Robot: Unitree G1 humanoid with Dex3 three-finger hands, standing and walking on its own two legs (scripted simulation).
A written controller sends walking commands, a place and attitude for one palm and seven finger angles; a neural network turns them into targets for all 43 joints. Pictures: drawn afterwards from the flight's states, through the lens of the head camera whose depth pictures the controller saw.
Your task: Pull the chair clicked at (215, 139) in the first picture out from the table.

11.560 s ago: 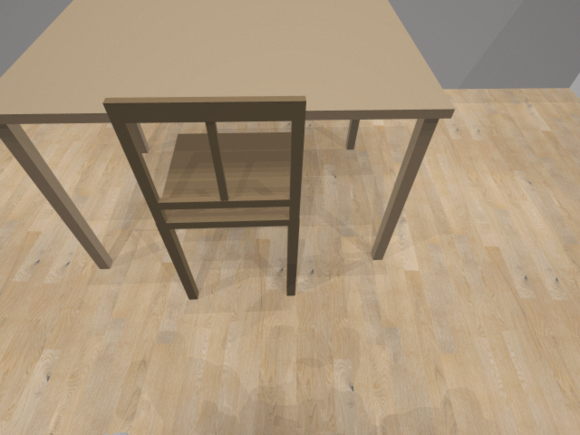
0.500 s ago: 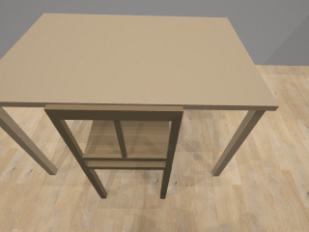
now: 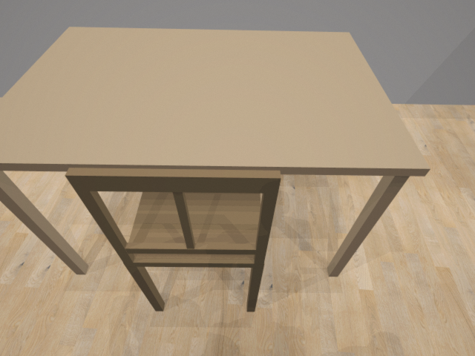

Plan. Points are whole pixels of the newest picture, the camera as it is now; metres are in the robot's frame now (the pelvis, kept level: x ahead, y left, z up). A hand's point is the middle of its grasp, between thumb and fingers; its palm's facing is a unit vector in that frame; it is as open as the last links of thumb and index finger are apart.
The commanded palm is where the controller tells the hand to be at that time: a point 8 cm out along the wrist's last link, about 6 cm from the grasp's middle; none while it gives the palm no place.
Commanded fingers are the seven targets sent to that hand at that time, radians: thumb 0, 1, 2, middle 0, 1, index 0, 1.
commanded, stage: look again from close up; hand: left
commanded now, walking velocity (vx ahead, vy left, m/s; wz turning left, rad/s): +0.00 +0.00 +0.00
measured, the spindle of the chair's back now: (185, 221) +0.42 +0.15 -0.10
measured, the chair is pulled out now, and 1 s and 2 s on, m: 0.00 0.00 0.00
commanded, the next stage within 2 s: raise the hand toward the chair's back in 0.04 s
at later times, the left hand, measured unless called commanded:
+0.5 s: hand (168, 314) +0.20 +0.13 -0.04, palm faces +0.04 -1.00 +0.03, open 8.7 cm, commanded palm +0.12 +0.21 -0.07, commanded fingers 0.00 0.46 0.71 -0.16 -0.23 -0.16 -0.23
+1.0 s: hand (150, 329) +0.18 +0.16 -0.06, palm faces +0.03 -1.00 -0.04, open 13.0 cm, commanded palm +0.13 +0.22 -0.06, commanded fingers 0.00 -0.13 0.46 -0.10 -0.14 -0.10 -0.14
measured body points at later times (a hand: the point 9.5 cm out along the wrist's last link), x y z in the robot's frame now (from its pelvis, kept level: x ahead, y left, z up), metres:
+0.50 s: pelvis -0.04 -0.04 -0.06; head +0.01 -0.02 +0.39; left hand +0.19 +0.18 -0.04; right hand +0.15 -0.32 -0.12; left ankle -0.02 +0.08 -0.74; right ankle -0.05 -0.13 -0.74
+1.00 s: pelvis -0.05 -0.04 -0.10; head +0.04 -0.05 +0.34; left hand +0.17 +0.21 -0.06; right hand +0.11 -0.27 -0.20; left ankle -0.02 +0.08 -0.74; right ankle -0.05 -0.14 -0.74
